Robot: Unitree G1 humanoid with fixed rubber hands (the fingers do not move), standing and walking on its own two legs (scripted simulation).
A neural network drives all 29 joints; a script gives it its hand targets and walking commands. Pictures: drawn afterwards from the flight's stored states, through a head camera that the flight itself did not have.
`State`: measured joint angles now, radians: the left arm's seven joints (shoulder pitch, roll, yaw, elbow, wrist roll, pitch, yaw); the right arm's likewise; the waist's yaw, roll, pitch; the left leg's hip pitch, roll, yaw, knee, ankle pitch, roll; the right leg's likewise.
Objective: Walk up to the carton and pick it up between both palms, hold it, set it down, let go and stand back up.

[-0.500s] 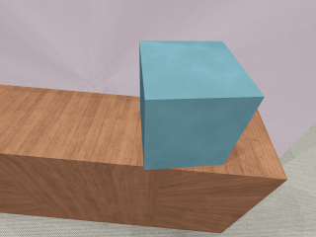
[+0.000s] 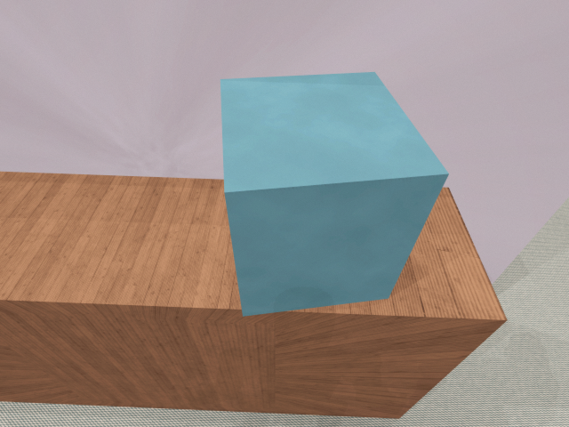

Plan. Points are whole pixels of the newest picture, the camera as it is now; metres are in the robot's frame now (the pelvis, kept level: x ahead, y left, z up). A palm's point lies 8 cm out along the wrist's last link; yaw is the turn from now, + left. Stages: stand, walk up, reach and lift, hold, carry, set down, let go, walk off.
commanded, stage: walk up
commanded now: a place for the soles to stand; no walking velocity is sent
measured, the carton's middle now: (308, 194) +0.49 -0.02 +0.07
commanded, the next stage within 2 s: reach and lift in 1.24 s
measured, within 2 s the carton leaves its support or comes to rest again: neither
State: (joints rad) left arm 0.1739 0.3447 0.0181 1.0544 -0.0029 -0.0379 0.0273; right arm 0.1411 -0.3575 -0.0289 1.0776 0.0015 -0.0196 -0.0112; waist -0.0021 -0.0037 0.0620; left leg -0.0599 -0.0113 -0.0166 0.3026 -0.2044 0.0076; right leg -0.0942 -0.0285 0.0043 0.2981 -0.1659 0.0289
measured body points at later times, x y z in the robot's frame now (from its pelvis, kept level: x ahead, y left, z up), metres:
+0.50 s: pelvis +0.00 -0.01 +0.00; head +0.01 -0.01 +0.45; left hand +0.08 +0.29 -0.13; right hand +0.08 -0.32 -0.13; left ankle -0.02 +0.11 -0.75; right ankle +0.00 -0.14 -0.75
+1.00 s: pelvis +0.02 -0.03 -0.01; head +0.03 -0.03 +0.44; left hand +0.10 +0.27 -0.13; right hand +0.08 -0.34 -0.13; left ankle -0.02 +0.11 -0.75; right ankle +0.00 -0.14 -0.75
